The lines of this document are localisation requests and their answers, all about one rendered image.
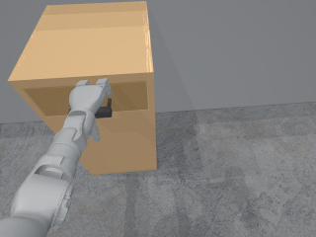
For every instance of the handle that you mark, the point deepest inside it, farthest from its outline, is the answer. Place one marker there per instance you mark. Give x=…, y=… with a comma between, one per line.
x=104, y=112

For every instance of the robot left forearm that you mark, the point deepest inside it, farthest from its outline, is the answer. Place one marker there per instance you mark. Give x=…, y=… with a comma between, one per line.
x=63, y=154

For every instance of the cabinet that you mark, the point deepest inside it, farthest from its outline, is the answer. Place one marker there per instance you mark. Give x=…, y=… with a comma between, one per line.
x=92, y=41

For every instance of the drawer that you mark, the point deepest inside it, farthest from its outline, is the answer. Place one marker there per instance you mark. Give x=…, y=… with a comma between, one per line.
x=126, y=96

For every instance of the left robot upper arm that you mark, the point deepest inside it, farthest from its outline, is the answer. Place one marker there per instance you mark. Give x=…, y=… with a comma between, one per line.
x=43, y=203

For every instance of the left robot hand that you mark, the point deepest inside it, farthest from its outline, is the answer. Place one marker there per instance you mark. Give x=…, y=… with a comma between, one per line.
x=90, y=97

